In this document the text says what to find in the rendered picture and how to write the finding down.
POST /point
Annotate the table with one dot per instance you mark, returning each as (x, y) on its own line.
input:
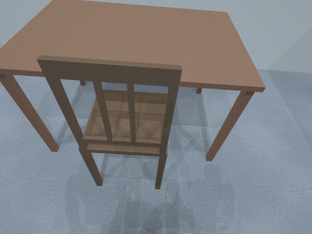
(205, 43)

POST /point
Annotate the chair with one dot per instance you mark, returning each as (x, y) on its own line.
(121, 122)

